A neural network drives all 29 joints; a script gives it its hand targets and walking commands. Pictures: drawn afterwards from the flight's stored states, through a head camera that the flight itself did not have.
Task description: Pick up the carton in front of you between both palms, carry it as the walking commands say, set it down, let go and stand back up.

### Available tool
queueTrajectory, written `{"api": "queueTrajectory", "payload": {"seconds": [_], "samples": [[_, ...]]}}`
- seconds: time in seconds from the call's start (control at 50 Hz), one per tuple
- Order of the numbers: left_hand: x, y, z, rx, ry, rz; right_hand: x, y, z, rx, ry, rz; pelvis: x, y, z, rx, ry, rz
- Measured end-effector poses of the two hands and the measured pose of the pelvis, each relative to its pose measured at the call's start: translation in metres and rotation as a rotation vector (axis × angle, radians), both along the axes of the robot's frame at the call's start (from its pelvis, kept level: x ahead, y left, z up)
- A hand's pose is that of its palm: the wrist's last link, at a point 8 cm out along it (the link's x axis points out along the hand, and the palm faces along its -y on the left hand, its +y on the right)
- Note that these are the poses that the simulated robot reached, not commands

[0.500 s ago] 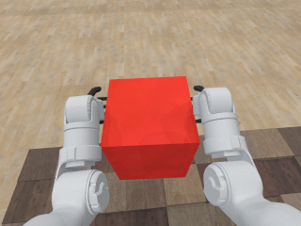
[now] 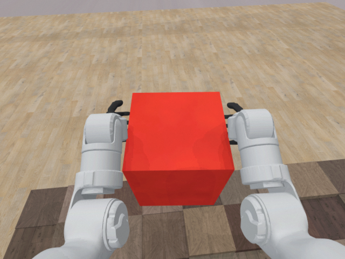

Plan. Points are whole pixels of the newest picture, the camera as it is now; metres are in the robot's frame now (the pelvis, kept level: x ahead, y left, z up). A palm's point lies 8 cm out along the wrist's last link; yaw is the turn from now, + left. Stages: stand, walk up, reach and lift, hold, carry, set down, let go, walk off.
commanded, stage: carry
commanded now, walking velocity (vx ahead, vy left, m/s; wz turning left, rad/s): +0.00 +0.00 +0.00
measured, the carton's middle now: (176, 153) +0.38 -0.01 +0.04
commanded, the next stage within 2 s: none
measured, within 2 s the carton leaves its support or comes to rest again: neither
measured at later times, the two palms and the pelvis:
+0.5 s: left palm (113, 136) +0.34 +0.13 +0.15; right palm (245, 135) +0.34 -0.15 +0.15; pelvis -0.02 -0.01 +0.00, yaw +0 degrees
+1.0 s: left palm (115, 141) +0.33 +0.13 +0.15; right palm (248, 139) +0.33 -0.16 +0.14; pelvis -0.03 -0.02 +0.00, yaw +1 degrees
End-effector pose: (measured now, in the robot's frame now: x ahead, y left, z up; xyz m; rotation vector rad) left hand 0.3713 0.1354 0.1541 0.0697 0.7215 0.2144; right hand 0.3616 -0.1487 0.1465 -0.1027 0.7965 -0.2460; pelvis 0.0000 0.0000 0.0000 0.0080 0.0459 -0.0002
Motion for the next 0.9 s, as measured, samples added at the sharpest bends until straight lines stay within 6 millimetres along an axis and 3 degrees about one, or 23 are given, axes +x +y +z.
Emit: {"api": "queueTrajectory", "payload": {"seconds": [0.24, 0.9], "samples": [[-0.024, -0.003, 0.001, 0.012, 0.050, 0.010, -0.019, -0.003, 0.001, -0.008, 0.049, 0.028, -0.006, -0.009, 0.001, -0.001, -0.028, 0.007], [-0.035, -0.009, -0.006, 0.003, 0.060, 0.025, -0.028, -0.009, -0.006, -0.003, 0.056, 0.029, -0.026, -0.018, 0.000, -0.001, -0.032, 0.008]]}}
